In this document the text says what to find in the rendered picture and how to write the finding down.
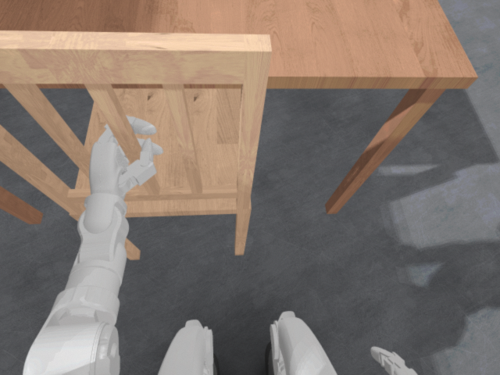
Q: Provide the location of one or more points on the robot right shin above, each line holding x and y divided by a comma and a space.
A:
279, 368

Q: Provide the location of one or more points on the chair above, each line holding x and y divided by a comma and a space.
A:
209, 136

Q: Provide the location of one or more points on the robot left hand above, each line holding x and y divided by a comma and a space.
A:
108, 161

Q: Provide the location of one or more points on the table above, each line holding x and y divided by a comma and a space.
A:
316, 44

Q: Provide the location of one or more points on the robot right thigh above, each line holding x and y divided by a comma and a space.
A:
294, 342

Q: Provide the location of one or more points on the robot left forearm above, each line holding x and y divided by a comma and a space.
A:
91, 293

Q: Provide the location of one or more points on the robot right hand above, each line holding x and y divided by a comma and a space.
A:
392, 362

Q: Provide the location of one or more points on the left robot upper arm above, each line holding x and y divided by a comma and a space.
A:
76, 349

